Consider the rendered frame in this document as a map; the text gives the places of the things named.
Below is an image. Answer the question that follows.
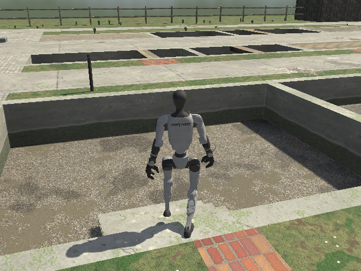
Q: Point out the robot left upper arm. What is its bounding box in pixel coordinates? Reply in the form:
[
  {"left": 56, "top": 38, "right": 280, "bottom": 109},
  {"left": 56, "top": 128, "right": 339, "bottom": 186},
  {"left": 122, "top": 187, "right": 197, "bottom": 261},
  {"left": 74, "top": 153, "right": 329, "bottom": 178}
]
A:
[{"left": 155, "top": 115, "right": 168, "bottom": 147}]

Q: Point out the robot right forearm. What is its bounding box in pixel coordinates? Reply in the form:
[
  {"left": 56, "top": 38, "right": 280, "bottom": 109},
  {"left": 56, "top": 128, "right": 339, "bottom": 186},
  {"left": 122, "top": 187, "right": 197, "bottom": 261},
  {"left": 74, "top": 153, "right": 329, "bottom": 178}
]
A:
[{"left": 202, "top": 135, "right": 213, "bottom": 157}]

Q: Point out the right robot foot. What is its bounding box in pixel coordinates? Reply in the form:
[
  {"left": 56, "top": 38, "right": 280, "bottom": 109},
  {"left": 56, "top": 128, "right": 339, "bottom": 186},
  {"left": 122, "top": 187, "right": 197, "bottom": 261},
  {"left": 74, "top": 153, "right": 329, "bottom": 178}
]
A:
[{"left": 184, "top": 223, "right": 194, "bottom": 238}]

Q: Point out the humanoid robot head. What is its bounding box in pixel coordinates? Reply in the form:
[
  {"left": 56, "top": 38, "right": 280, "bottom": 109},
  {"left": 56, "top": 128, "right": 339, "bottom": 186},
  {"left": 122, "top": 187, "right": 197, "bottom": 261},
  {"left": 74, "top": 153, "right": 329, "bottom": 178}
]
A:
[{"left": 170, "top": 90, "right": 190, "bottom": 117}]

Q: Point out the robot right upper arm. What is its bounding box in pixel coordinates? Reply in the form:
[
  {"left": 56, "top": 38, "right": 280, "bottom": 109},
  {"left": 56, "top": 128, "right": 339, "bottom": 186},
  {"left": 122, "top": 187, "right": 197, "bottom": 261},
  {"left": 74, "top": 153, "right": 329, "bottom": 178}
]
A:
[{"left": 192, "top": 114, "right": 208, "bottom": 145}]

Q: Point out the robot left forearm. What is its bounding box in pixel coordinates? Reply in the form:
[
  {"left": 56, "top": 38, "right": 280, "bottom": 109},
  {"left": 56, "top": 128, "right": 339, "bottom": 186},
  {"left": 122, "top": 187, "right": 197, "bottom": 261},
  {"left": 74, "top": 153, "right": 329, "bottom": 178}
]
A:
[{"left": 148, "top": 139, "right": 160, "bottom": 166}]

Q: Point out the robot right hand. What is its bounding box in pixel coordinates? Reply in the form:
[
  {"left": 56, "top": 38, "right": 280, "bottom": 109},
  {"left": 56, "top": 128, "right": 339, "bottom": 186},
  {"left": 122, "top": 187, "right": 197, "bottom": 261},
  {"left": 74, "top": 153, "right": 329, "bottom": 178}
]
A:
[{"left": 201, "top": 156, "right": 214, "bottom": 168}]

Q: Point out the robot left hand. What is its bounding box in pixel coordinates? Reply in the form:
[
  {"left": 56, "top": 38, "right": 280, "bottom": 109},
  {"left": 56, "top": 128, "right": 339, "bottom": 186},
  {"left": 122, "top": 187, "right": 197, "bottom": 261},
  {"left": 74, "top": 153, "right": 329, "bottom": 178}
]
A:
[{"left": 146, "top": 164, "right": 159, "bottom": 180}]

